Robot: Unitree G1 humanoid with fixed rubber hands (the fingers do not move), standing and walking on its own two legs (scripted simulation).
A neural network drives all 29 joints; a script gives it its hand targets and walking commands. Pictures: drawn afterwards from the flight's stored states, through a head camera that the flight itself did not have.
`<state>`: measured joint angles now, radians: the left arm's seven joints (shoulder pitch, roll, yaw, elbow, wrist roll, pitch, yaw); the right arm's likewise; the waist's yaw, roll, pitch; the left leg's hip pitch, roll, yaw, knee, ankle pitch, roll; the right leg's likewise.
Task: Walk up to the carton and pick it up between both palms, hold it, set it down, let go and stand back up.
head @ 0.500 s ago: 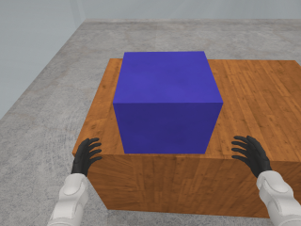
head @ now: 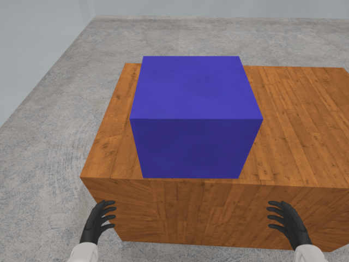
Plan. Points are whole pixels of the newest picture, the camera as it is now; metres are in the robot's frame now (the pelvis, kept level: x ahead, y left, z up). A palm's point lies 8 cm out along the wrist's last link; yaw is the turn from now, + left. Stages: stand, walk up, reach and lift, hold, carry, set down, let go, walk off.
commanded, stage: let go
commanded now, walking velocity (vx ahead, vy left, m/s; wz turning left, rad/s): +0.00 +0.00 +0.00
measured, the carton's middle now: (190, 117) +0.50 -0.02 +0.03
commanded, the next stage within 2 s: stand in 0.58 s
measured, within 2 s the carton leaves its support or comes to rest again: neither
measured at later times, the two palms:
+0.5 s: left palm (94, 254) +0.16 +0.22 -0.08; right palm (287, 251) +0.16 -0.23 -0.08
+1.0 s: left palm out of the picture +0.02 +0.24 -0.13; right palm out of the picture +0.02 -0.26 -0.13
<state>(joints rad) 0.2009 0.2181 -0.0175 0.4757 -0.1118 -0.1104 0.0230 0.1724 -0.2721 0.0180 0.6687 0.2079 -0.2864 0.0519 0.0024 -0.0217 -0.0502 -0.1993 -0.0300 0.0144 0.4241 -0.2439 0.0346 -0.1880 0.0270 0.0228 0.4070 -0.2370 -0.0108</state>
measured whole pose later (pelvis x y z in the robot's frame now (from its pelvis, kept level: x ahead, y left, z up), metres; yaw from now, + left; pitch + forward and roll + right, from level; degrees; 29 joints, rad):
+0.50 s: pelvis +0.01 -0.01 -0.01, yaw +0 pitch +2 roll +0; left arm 0.30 0.23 -0.02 0.38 0.03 0.15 0.02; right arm 0.16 -0.19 0.03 0.85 0.02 -0.29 0.00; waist 0.00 -0.06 -0.05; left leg -0.23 -0.03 0.01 0.50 -0.30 0.03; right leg -0.23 0.03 0.02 0.50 -0.30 -0.02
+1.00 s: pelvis +0.01 -0.01 -0.01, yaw +2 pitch -1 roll +0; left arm 0.44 0.23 0.02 0.79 0.04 -0.03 0.01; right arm 0.36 -0.22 -0.03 0.98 -0.05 -0.02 0.01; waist 0.01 -0.02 -0.05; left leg -0.20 -0.03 -0.01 0.51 -0.30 0.03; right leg -0.18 0.03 -0.01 0.49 -0.30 -0.02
